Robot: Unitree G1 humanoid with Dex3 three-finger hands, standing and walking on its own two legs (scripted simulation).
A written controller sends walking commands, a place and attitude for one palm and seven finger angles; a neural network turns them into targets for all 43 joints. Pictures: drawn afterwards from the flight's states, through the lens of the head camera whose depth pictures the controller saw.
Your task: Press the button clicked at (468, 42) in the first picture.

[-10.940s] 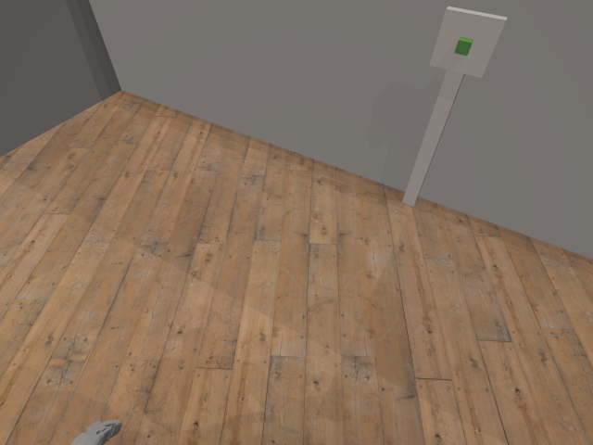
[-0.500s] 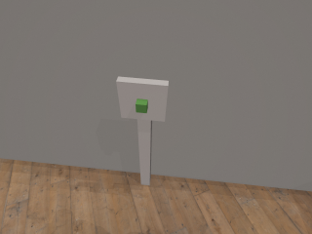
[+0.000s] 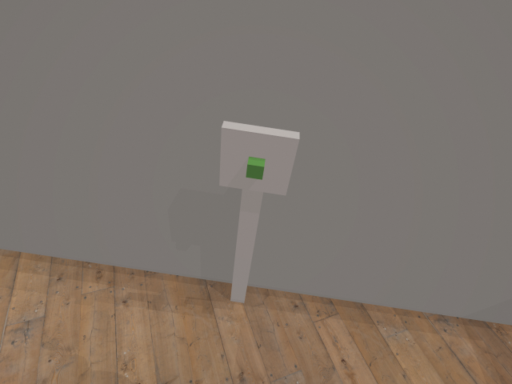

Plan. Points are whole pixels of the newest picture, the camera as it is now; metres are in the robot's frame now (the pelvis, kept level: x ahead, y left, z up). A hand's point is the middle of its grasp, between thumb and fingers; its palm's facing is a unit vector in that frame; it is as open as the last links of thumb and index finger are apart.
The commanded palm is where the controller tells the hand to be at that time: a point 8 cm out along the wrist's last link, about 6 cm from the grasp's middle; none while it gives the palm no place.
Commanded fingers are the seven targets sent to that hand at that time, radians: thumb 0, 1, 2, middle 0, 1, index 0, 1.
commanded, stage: come to a stop and stand still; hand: left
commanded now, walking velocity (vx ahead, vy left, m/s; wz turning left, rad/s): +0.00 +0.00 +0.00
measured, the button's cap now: (255, 167) +0.61 +0.03 +0.00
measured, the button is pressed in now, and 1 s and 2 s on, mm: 0 0 0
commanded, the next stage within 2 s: look again from close up in 0.90 s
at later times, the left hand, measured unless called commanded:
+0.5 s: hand out of the picture -0.09 +0.18 -0.18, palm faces +0.03 -0.99 -0.11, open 7.4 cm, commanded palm none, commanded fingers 0.00 0.90 0.90 -0.20 -0.30 -0.20 -0.30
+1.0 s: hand out of the picture +0.03 +0.23 -0.17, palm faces -0.04 -0.99 -0.17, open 7.3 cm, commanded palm none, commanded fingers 0.00 0.90 0.90 -0.20 -0.30 -0.20 -0.30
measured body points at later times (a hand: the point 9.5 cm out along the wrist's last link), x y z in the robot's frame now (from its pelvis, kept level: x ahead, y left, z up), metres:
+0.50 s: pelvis -0.04 +0.03 +0.00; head -0.05 +0.07 +0.45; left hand -0.09 +0.24 -0.17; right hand -0.09 -0.21 -0.14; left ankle -0.02 +0.12 -0.71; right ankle -0.11 -0.08 -0.73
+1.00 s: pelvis -0.02 +0.06 +0.01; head +0.01 +0.08 +0.46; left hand +0.03 +0.29 -0.16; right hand -0.06 -0.14 -0.14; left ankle -0.01 +0.13 -0.73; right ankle -0.05 -0.10 -0.69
